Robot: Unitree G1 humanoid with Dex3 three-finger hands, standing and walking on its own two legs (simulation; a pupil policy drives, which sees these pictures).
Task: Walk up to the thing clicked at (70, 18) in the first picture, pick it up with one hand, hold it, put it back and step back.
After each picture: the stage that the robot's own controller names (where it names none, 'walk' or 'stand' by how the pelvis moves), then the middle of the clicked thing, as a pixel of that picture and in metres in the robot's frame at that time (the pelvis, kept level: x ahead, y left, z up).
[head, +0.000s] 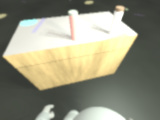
stand; (73, 27) +0.73 +0.22 +0.14
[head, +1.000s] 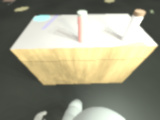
walk; (82, 28) +0.67 +0.17 +0.15
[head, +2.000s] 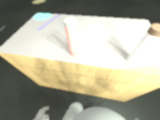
stand; (72, 39) +0.47 +0.18 +0.17
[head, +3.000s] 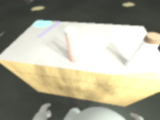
stand; (72, 47) +0.44 +0.16 +0.15
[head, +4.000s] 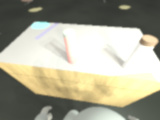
stand; (71, 49) +0.44 +0.17 +0.14
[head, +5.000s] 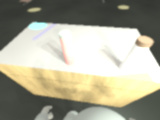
stand; (67, 49) +0.43 +0.19 +0.14
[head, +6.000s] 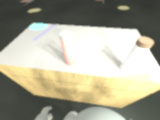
stand; (68, 50) +0.42 +0.19 +0.14
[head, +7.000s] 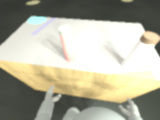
rise first; (68, 46) +0.43 +0.19 +0.14
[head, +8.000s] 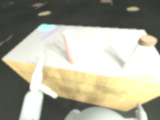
go down; (71, 49) +0.44 +0.20 +0.15
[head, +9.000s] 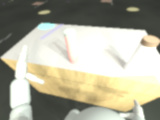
go down; (72, 48) +0.44 +0.18 +0.15
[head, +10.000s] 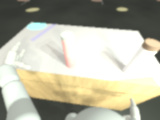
go down; (69, 52) +0.40 +0.17 +0.16
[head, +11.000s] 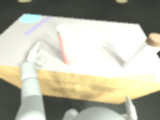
close in; (66, 48) +0.41 +0.18 +0.17
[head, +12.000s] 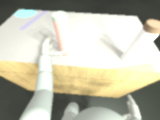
close; (63, 37) +0.46 +0.19 +0.19
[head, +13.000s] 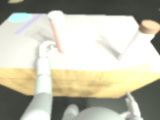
close; (60, 36) +0.48 +0.20 +0.19
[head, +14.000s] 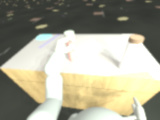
lift; (71, 47) +0.50 +0.19 +0.17
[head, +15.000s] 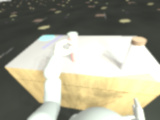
close; (74, 48) +0.51 +0.19 +0.16
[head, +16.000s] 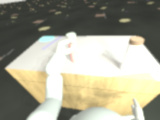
hold; (73, 49) +0.51 +0.19 +0.16
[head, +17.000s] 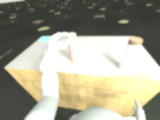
hold; (73, 49) +0.52 +0.19 +0.16
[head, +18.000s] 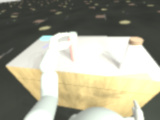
hold; (73, 48) +0.53 +0.19 +0.16
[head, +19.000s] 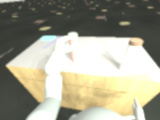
crouch; (74, 48) +0.53 +0.19 +0.16
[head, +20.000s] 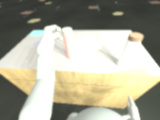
crouch; (69, 45) +0.52 +0.19 +0.16
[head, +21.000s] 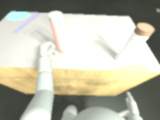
lower; (60, 36) +0.50 +0.20 +0.17
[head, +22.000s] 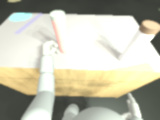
lower; (61, 35) +0.49 +0.19 +0.19
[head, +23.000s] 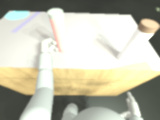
lower; (60, 34) +0.49 +0.20 +0.19
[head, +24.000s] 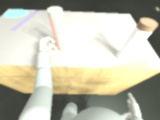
lower; (59, 32) +0.50 +0.20 +0.19
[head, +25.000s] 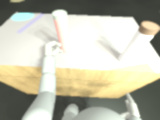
open; (63, 35) +0.50 +0.19 +0.19
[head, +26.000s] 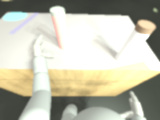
withdraw; (61, 31) +0.52 +0.19 +0.19
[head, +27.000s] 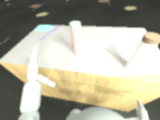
sink last; (76, 40) +0.53 +0.17 +0.17
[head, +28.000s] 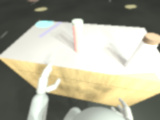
stand; (78, 38) +0.54 +0.18 +0.15
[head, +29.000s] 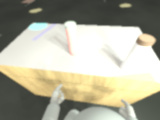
stand; (72, 40) +0.52 +0.19 +0.15
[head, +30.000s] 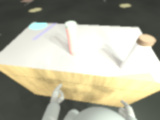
stand; (72, 40) +0.52 +0.19 +0.15
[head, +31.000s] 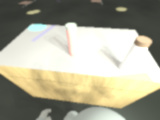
walk; (72, 41) +0.52 +0.18 +0.15
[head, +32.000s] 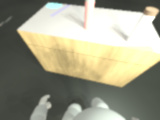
walk; (88, 15) +0.81 +0.07 +0.16
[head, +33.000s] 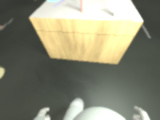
stand; (83, 0) +1.18 +0.21 +0.17
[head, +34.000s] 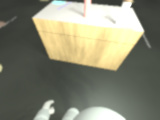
stand; (87, 5) +1.15 +0.15 +0.16
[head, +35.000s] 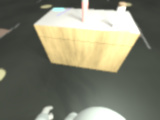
stand; (84, 11) +1.16 +0.16 +0.14
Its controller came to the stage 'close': yes
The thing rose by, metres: 0.00
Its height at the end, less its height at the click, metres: +0.00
